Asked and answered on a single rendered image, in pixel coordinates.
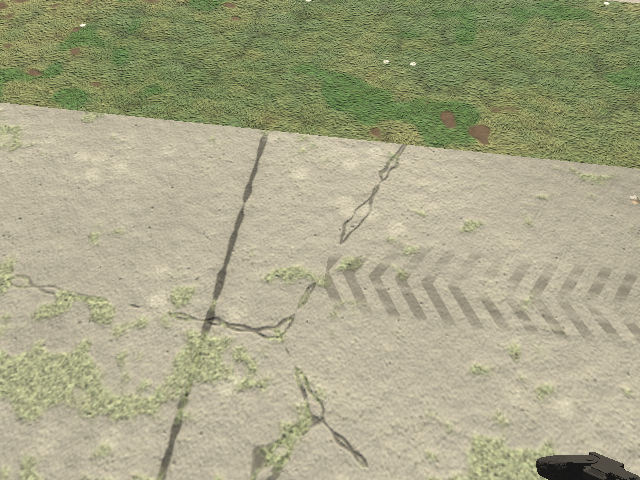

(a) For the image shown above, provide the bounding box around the robot right hand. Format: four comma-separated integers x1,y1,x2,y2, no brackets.
536,452,640,480

